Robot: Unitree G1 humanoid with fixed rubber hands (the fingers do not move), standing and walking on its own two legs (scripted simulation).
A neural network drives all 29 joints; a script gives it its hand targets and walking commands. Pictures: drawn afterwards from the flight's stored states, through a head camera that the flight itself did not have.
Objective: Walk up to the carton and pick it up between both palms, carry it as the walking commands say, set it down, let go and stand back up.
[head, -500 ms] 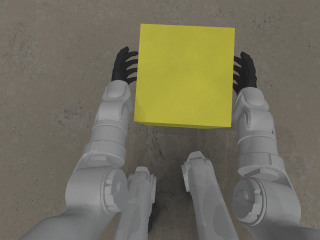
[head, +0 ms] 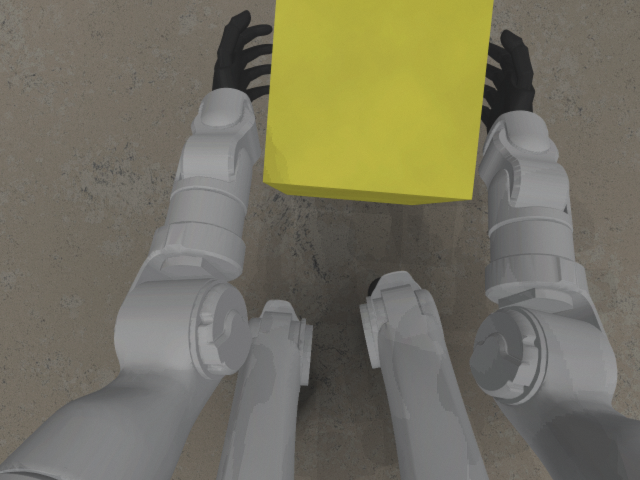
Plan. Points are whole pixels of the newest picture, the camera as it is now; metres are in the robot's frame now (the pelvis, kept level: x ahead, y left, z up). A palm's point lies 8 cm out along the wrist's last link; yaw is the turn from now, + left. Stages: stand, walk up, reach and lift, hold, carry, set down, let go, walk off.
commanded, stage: set down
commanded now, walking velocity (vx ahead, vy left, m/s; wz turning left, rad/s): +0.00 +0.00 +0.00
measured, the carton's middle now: (363, 112) +0.52 -0.11 -0.18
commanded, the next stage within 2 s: none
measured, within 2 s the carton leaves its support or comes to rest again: neither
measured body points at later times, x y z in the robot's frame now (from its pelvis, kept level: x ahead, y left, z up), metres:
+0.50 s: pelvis -0.01 +0.00 -0.06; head +0.34 -0.05 +0.22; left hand +0.57 +0.03 -0.20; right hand +0.50 -0.26 -0.21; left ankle +0.08 +0.11 -0.44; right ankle +0.14 -0.13 -0.44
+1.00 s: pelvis +0.00 +0.01 -0.07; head +0.36 -0.03 +0.19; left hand +0.57 +0.03 -0.23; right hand +0.50 -0.26 -0.24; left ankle +0.08 +0.11 -0.44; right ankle +0.14 -0.13 -0.44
